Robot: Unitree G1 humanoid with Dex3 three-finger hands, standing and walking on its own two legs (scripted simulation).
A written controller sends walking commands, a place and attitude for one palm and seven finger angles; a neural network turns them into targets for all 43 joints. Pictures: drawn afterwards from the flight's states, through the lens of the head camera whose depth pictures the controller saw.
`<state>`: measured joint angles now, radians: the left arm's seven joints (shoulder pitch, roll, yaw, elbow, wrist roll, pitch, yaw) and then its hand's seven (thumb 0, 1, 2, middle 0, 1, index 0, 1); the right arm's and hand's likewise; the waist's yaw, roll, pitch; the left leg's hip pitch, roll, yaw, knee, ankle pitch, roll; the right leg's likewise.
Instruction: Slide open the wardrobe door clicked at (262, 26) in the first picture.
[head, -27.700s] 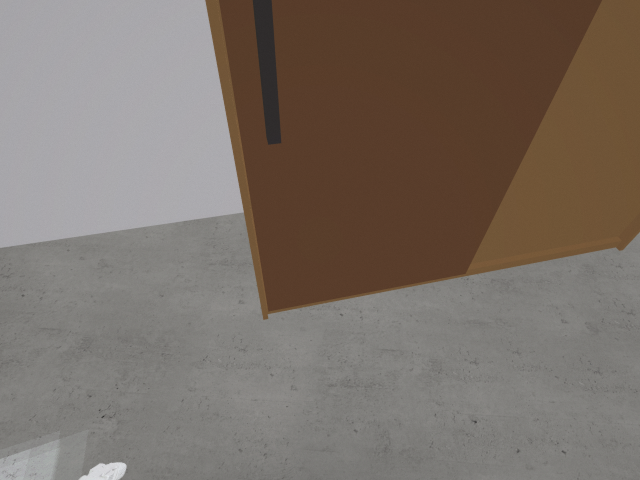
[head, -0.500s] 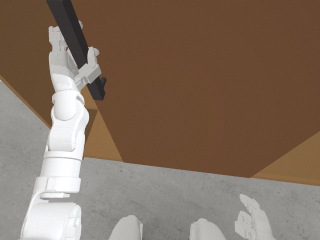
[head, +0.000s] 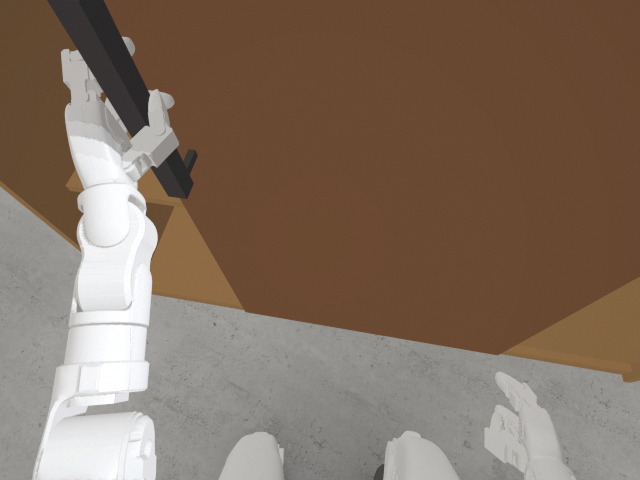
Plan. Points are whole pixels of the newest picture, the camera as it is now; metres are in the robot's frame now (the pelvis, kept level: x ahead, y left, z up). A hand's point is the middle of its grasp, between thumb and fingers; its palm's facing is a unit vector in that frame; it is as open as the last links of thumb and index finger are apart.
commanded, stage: step sideways, sliding the door along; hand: left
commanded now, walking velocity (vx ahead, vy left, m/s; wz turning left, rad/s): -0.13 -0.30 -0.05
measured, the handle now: (149, 102) +0.45 +0.27 +0.15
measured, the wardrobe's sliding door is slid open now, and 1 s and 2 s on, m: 0.36 0.53 0.53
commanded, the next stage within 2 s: stop walking and hold the door there in 0.92 s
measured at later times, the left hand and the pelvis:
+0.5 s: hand (281, 145) +0.40 +0.11 +0.17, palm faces +0.42 -0.91 -0.02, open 7.5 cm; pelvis +0.03 -0.10 +0.00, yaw +3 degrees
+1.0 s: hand (332, 153) +0.40 +0.06 +0.16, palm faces +0.41 -0.91 -0.01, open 7.5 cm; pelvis +0.07 -0.13 +0.00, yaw +6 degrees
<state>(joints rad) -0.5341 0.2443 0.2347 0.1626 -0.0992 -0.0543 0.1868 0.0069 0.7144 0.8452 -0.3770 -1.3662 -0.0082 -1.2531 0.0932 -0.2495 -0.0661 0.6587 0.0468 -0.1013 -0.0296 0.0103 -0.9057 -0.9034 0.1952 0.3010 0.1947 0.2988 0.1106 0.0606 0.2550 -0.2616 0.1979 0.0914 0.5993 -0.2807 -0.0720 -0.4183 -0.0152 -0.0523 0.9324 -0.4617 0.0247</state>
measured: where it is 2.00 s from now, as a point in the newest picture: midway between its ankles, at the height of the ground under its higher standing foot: outside the picture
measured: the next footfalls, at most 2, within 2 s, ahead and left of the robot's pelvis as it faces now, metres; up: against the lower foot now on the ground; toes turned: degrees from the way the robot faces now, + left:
right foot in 0.22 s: +0.09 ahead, -0.21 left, +0.00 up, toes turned -5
left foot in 0.42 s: +0.03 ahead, +0.04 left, +0.00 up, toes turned +10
